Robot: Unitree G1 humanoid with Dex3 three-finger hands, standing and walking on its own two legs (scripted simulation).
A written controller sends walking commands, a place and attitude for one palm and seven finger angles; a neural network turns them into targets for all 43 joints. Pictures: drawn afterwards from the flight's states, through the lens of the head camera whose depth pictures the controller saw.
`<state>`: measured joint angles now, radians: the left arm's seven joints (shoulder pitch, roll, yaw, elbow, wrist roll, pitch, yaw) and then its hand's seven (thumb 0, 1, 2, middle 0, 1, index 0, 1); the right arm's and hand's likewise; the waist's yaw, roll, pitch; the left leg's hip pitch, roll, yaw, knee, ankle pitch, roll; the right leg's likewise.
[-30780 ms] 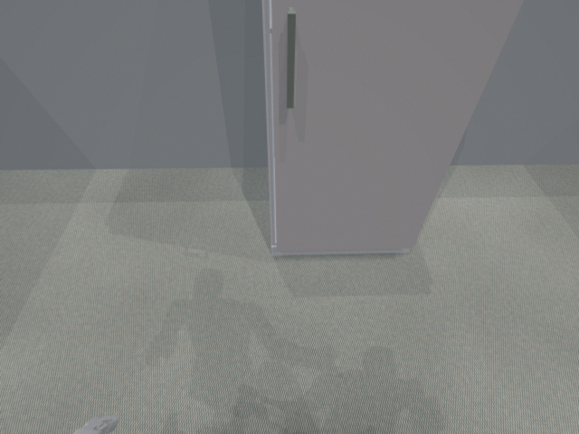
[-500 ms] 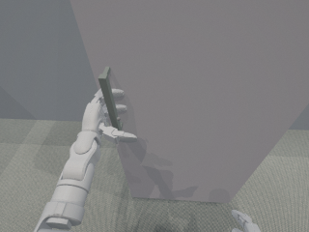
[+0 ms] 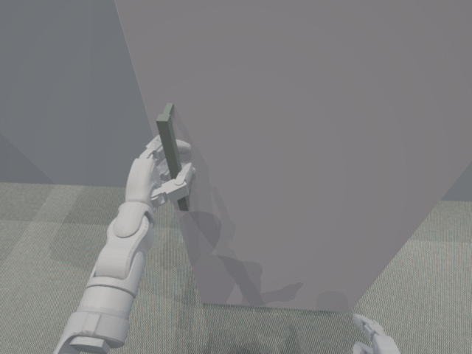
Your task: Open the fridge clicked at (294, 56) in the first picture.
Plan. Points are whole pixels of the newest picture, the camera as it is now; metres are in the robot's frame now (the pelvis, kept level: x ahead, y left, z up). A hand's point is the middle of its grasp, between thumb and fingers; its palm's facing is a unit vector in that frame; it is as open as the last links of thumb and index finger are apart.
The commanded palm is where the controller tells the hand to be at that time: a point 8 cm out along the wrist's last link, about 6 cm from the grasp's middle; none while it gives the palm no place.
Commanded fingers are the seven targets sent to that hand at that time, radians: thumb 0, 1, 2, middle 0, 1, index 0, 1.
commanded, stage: grip the handle and tug to test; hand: left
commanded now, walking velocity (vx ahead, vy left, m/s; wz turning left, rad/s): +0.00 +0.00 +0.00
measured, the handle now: (177, 162) +0.42 +0.12 +0.12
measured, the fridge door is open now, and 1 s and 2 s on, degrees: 0 0 0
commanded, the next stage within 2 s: pull the door a little, standing still in 0.76 s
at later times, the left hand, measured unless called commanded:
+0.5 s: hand (184, 182) +0.36 +0.10 +0.13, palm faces -0.04 -1.00 +0.01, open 5.4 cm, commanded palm +0.33 +0.15 +0.13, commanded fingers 0.00 0.90 0.90 -0.45 -1.40 -0.45 -1.40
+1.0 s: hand (184, 186) +0.35 +0.10 +0.13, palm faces -0.05 -1.00 +0.00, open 5.8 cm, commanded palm +0.31 +0.15 +0.13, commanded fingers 0.00 0.90 0.90 -0.45 -1.40 -0.45 -1.40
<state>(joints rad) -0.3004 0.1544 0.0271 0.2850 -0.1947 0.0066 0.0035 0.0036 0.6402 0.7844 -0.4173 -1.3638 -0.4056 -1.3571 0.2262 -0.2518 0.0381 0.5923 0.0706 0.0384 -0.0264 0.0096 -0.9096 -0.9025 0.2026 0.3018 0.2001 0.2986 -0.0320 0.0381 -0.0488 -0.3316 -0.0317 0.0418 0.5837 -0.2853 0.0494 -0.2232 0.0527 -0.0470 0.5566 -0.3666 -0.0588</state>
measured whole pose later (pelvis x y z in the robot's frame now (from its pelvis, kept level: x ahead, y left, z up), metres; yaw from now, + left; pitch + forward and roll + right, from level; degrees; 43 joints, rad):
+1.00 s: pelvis +0.05 -0.01 +0.00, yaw -1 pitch +3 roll +0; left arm 0.01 0.15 0.01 -0.12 -0.19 0.12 0.02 0.01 0.79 0.83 -0.28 -1.34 -0.28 -1.32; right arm 0.22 -0.26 0.03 0.51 0.06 0.07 -0.02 0.01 -0.91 -0.90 0.20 0.30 0.20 0.30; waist -0.03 0.04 -0.07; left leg -0.26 -0.02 0.05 0.55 -0.34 0.04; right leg -0.17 0.06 -0.04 0.53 -0.38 -0.05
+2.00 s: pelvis +0.12 -0.05 +0.01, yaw +2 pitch -1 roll +4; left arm 0.35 0.19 0.00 -0.34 0.01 -0.05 0.15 -0.03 0.74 0.77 -0.39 -1.37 -0.31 -1.37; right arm 0.17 -0.20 0.03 0.55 0.00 0.02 -0.07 0.01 -0.91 -0.90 0.20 0.30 0.21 0.30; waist -0.06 -0.05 0.02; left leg -0.35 -0.03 0.06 0.95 -0.50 0.03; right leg -0.31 -0.02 -0.22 0.35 -0.04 -0.14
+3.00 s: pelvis +0.01 -0.01 +0.01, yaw -3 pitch -1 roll -1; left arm -0.12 0.23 0.02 -0.10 -0.04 -0.04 0.12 0.00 0.74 0.80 -0.42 -1.37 -0.29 -1.34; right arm 0.12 -0.17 0.00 0.52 0.00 0.01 -0.05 0.01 -0.91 -0.90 0.20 0.30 0.20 0.30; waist -0.04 -0.02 0.18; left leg -0.24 0.07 0.11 0.49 -0.23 0.00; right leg -0.39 0.03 0.00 0.83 -0.44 0.01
